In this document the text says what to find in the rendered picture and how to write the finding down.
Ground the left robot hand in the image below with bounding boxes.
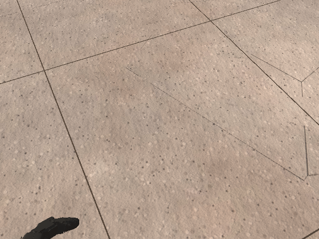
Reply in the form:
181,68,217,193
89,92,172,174
21,216,80,239

